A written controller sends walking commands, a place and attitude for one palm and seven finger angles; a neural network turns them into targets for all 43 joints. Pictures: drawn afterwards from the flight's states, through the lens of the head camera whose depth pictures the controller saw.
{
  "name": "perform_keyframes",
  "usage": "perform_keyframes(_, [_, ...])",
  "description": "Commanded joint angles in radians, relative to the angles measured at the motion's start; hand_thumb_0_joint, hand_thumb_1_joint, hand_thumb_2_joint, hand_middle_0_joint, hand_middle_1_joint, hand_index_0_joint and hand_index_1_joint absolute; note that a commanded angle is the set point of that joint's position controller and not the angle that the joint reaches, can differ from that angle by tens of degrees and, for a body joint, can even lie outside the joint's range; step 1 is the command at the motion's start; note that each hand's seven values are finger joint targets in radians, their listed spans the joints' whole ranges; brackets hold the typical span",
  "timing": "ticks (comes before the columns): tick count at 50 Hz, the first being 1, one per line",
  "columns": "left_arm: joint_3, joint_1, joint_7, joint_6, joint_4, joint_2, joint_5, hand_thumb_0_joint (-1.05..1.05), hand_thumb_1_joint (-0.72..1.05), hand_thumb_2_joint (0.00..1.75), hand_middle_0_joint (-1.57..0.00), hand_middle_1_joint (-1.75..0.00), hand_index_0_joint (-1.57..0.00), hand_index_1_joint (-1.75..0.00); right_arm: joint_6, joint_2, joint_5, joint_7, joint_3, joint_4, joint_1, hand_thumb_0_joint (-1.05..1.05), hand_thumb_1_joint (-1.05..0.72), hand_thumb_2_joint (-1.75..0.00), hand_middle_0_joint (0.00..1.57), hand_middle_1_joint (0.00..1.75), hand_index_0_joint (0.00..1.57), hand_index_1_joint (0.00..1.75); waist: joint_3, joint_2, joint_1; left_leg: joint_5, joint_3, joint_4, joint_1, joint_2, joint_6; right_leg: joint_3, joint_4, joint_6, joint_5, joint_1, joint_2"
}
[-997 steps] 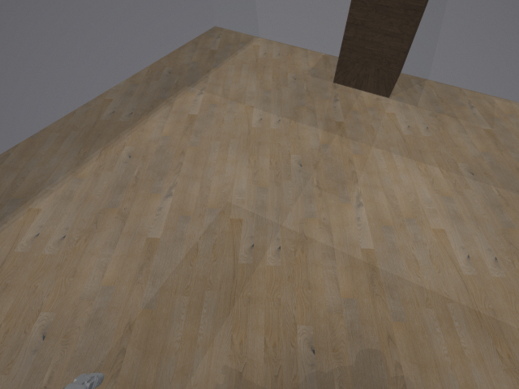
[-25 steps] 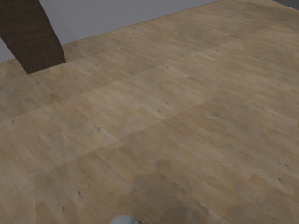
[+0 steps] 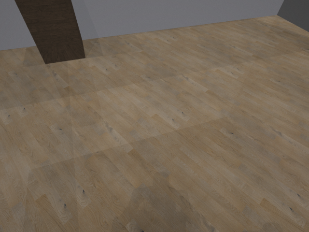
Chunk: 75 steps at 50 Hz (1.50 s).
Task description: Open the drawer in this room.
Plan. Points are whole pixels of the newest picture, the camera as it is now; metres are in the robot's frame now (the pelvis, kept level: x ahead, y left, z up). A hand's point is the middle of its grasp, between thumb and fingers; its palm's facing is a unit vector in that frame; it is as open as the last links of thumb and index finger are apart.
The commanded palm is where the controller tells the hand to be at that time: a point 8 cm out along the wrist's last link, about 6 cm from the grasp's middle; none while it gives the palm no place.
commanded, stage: stand and wait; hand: left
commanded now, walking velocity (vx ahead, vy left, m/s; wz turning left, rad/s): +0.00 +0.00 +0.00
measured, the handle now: out of the picture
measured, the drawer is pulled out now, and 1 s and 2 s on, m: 0.00 0.00 0.00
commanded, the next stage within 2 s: turn or walk to find it in 0.38 s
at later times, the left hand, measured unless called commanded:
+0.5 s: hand out of the picture +0.00 +0.15 -0.17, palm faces +0.05 -0.98 -0.19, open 7.3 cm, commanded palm none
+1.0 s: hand out of the picture +0.01 +0.17 -0.17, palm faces +0.23 -0.94 -0.26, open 7.4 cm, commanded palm none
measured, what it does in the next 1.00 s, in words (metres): steps on the spot: right foot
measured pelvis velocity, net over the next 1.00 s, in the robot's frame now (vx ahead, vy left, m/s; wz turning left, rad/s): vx -0.03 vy -0.04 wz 0.19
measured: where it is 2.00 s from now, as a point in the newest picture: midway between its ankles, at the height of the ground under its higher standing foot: outside the picture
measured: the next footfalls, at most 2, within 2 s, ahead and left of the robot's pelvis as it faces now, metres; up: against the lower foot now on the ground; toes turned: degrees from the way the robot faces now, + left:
right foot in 0.04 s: +0.01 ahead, -0.13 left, +0.00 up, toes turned +6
left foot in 1.30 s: -0.06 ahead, +0.11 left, +0.00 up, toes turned +16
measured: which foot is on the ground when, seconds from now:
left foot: down 0.00-0.96, up 0.98-1.00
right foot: up 0.00-0.02, down 0.04-1.00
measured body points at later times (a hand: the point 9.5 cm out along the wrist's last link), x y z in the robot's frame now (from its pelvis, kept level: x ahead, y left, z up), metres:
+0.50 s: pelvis -0.01 -0.02 +0.00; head +0.00 -0.03 +0.45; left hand +0.00 +0.20 -0.16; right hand -0.05 -0.23 -0.16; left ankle -0.02 +0.12 -0.74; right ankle +0.00 -0.13 -0.74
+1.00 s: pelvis -0.03 -0.04 -0.01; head +0.00 -0.05 +0.44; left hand +0.00 +0.22 -0.15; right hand +0.06 -0.27 -0.17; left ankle -0.02 +0.11 -0.73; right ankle -0.03 -0.13 -0.74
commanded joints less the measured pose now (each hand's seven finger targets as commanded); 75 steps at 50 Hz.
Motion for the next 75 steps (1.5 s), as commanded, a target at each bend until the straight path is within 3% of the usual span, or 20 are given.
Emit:
perform_keyframes(1, [0.003, 0.114, 0.013, -0.033, 0.008, 0.094, 0.012, 0.00, 0.90, 0.90, -0.20, -0.30, -0.20, -0.30, -0.016, -0.104, 0.014, -0.002, -0.026, -0.018, 0.068, 0.00, -0.90, -0.90, 0.20, 0.30, 0.20, 0.30, -0.051, 0.002, -0.009, 0.225, -0.072, 0.014, -0.060, 0.111, 0.021, 0.088, -0.276, -0.037, 0.330, 0.152, -0.085])
perform_keyframes(4, [0.014, 0.031, 0.009, -0.035, -0.010, 0.139, 0.008, 0.00, 0.90, 0.90, -0.20, -0.30, -0.20, -0.30, 0.008, -0.072, 0.004, 0.000, -0.020, -0.011, 0.097, 0.00, -0.90, -0.90, 0.20, 0.30, 0.20, 0.30, 0.043, -0.198, -0.036, -0.019, -0.001, 0.028, -0.034, 0.040, -0.020, 0.176, -0.355, -0.119, 0.176, -0.026, -0.169])
perform_keyframes(10, [0.004, 0.039, 0.009, -0.029, 0.000, 0.083, -0.003, 0.00, 0.90, 0.90, -0.20, -0.30, -0.20, -0.30, -0.019, -0.078, 0.002, -0.002, 0.002, 0.034, 0.152, 0.00, -0.90, -0.90, 0.20, 0.30, 0.20, 0.30, 0.023, 0.026, -0.019, 0.169, -0.059, -0.088, -0.026, 0.102, 0.001, 0.077, -0.291, -0.069, 0.198, 0.045, -0.057])
perform_keyframes(20, [0.002, 0.059, 0.015, -0.032, 0.021, 0.071, -0.008, 0.00, 0.90, 0.90, -0.20, -0.30, -0.20, -0.30, -0.022, -0.061, 0.005, -0.008, 0.007, 0.069, 0.223, 0.00, -0.90, -0.90, 0.20, 0.30, 0.20, 0.30, 0.010, 0.022, -0.018, 0.176, -0.047, -0.096, -0.041, 0.103, -0.009, 0.058, -0.288, -0.077, 0.264, 0.113, -0.058])
perform_keyframes(32, [0.050, -0.003, 0.017, -0.006, -0.062, 0.118, 0.006, 0.00, 0.90, 0.90, -0.20, -0.30, -0.20, -0.30, 0.015, -0.063, -0.003, 0.006, -0.030, 0.000, 0.224, 0.00, -0.90, -0.90, 0.20, 0.30, 0.20, 0.30, 0.032, -0.048, -0.035, 0.032, -0.060, 0.097, -0.153, 0.066, 0.000, 0.058, -0.281, -0.114, -0.039, -0.043, -0.162])
perform_keyframes(35, [0.055, -0.037, 0.014, 0.001, -0.094, 0.102, 0.008, 0.00, 0.90, 0.90, -0.20, -0.30, -0.20, -0.30, 0.013, -0.092, -0.007, 0.009, -0.037, -0.033, 0.215, 0.00, -0.90, -0.90, 0.20, 0.30, 0.20, 0.30, 0.050, 0.089, -0.044, 0.016, -0.184, -0.007, -0.215, 0.110, 0.030, -0.023, -0.153, -0.068, -0.068, -0.072, -0.086])
perform_keyframes(37, [0.050, -0.017, 0.012, 0.002, -0.109, 0.063, 0.005, 0.00, 0.90, 0.90, -0.20, -0.30, -0.20, -0.30, 0.003, -0.153, -0.010, 0.006, -0.048, -0.065, 0.185, 0.00, -0.90, -0.90, 0.20, 0.30, 0.20, 0.30, 0.030, 0.242, -0.033, 0.014, -0.412, -0.164, -0.245, 0.211, 0.103, -0.074, 0.050, -0.028, 0.002, -0.053, 0.023])
perform_keyframes(39, [0.046, -0.029, 0.011, -0.002, -0.128, 0.054, 0.008, 0.00, 0.90, 0.90, -0.20, -0.30, -0.20, -0.30, -0.006, -0.178, -0.009, -0.002, -0.057, -0.076, 0.188, 0.00, -0.90, -0.90, 0.20, 0.30, 0.20, 0.30, -0.021, 0.267, -0.044, 0.213, -0.492, -0.173, -0.155, 0.256, 0.181, -0.007, 0.227, -0.031, -0.112, -0.124, 0.040])
perform_keyframes(43, [0.030, -0.008, 0.007, -0.018, -0.125, 0.034, -0.001, 0.00, 0.90, 0.90, -0.20, -0.30, -0.20, -0.30, -0.007, -0.178, -0.014, -0.010, -0.055, -0.077, 0.163, 0.00, -0.90, -0.90, 0.20, 0.30, 0.20, 0.30, -0.112, 0.190, -0.032, 0.500, -0.401, -0.066, 0.014, 0.217, 0.185, 0.022, 0.098, -0.028, -0.111, -0.124, 0.056])
perform_keyframes(46, [0.028, 0.079, 0.012, -0.032, -0.089, 0.068, -0.004, 0.00, 0.90, 0.90, -0.20, -0.30, -0.20, -0.30, -0.001, -0.165, 0.001, -0.004, -0.053, -0.084, 0.125, 0.00, -0.90, -0.90, 0.20, 0.30, 0.20, 0.30, -0.139, 0.117, 0.005, 0.411, -0.311, 0.042, -0.089, 0.120, 0.087, 0.018, -0.272, -0.020, 0.187, 0.143, 0.035])
perform_keyframes(48, [0.054, 0.069, 0.020, -0.037, -0.100, 0.204, 0.012, 0.00, 0.90, 0.90, -0.20, -0.30, -0.20, -0.30, 0.003, -0.091, 0.008, 0.009, -0.043, -0.130, 0.095, 0.00, -0.90, -0.90, 0.20, 0.30, 0.20, 0.30, -0.055, -0.181, 0.004, -0.101, -0.091, 0.244, -0.362, -0.044, -0.024, 0.300, -0.338, -0.155, 0.372, 0.234, -0.295])
perform_keyframes(49, [0.062, 0.064, 0.017, -0.039, -0.115, 0.206, 0.009, 0.00, 0.90, 0.90, -0.20, -0.30, -0.20, -0.30, 0.024, -0.128, -0.003, 0.007, -0.057, -0.135, 0.059, 0.00, -0.90, -0.90, 0.20, 0.30, 0.20, 0.30, -0.017, -0.202, 0.019, -0.275, -0.102, 0.411, -0.351, -0.015, -0.027, 0.347, -0.365, -0.229, 0.385, 0.109, -0.371])
perform_keyframes(51, [0.045, 0.003, 0.016, -0.037, -0.119, 0.161, 0.012, 0.00, 0.90, 0.90, -0.20, -0.30, -0.20, -0.30, 0.037, -0.117, -0.003, 0.012, -0.058, -0.110, 0.049, 0.00, -0.90, -0.90, 0.20, 0.30, 0.20, 0.30, 0.059, -0.086, -0.020, -0.227, -0.104, 0.579, -0.323, 0.010, -0.025, 0.257, -0.353, -0.249, 0.411, 0.004, -0.296])
perform_keyframes(53, [0.036, -0.024, 0.016, -0.039, -0.124, 0.137, 0.014, 0.00, 0.90, 0.90, -0.20, -0.30, -0.20, -0.30, 0.038, -0.099, 0.000, 0.020, -0.051, -0.087, 0.087, 0.00, -0.90, -0.90, 0.20, 0.30, 0.20, 0.30, 0.037, -0.096, -0.043, -0.182, -0.071, 0.590, -0.292, 0.015, -0.031, 0.156, -0.323, -0.216, 0.473, 0.016, -0.237])
perform_keyframes(59, [0.035, 0.085, 0.012, -0.043, -0.077, 0.164, 0.020, 0.00, 0.90, 0.90, -0.20, -0.30, -0.20, -0.30, 0.019, -0.085, 0.007, 0.019, -0.027, -0.090, 0.009, 0.00, -0.90, -0.90, 0.20, 0.30, 0.20, 0.30, -0.011, -0.149, 0.013, -0.175, 0.012, 0.292, -0.209, 0.023, -0.043, 0.127, -0.285, -0.221, 0.628, 0.141, -0.201])
perform_keyframes(62, [0.031, 0.085, 0.017, -0.044, -0.048, 0.159, 0.010, 0.00, 0.90, 0.90, -0.20, -0.30, -0.20, -0.30, -0.001, -0.086, 0.008, 0.011, -0.015, -0.056, 0.044, 0.00, -0.90, -0.90, 0.20, 0.30, 0.20, 0.30, -0.074, -0.138, -0.007, -0.007, 0.032, 0.008, -0.067, 0.023, -0.040, 0.101, -0.208, -0.175, 0.683, 0.180, -0.160])
perform_keyframes(63, [0.030, 0.072, 0.016, -0.043, -0.042, 0.150, 0.003, 0.00, 0.90, 0.90, -0.20, -0.30, -0.20, -0.30, -0.010, -0.096, 0.009, 0.010, -0.015, -0.037, 0.073, 0.00, -0.90, -0.90, 0.20, 0.30, 0.20, 0.30, -0.094, -0.106, -0.020, 0.129, 0.021, -0.094, 0.017, 0.037, -0.035, 0.081, -0.170, -0.138, 0.629, 0.155, -0.135])
perform_keyframes(65, [0.016, 0.116, 0.014, -0.037, -0.039, 0.090, 0.001, 0.00, 0.90, 0.90, -0.20, -0.30, -0.20, -0.30, -0.026, -0.166, 0.003, 0.004, -0.024, -0.025, 0.069, 0.00, -0.90, -0.90, 0.20, 0.30, 0.20, 0.30, -0.136, 0.072, -0.001, 0.490, -0.087, -0.025, 0.178, 0.190, 0.024, 0.030, -0.153, -0.069, 0.386, 0.020, -0.059])
perform_keyframes(67, [0.005, 0.074, 0.014, -0.034, -0.018, 0.073, -0.001, 0.00, 0.90, 0.90, -0.20, -0.30, -0.20, -0.30, -0.028, -0.164, 0.007, -0.009, -0.018, -0.001, 0.064, 0.00, -0.90, -0.90, 0.20, 0.30, 0.20, 0.30, -0.114, 0.155, -0.019, 0.567, -0.106, -0.037, 0.128, 0.209, 0.053, -0.015, -0.180, -0.041, 0.297, 0.071, -0.036])
perform_keyframes(75, [0.013, 0.091, 0.015, -0.024, 0.018, 0.091, 0.002, 0.00, 0.90, 0.90, -0.20, -0.30, -0.20, -0.30, -0.011, -0.123, 0.007, -0.011, -0.013, 0.005, 0.069, 0.00, -0.90, -0.90, 0.20, 0.30, 0.20, 0.30, -0.013, 0.069, -0.014, 0.361, -0.086, -0.044, -0.016, 0.144, 0.018, -0.028, -0.191, -0.051, 0.361, 0.118, -0.072])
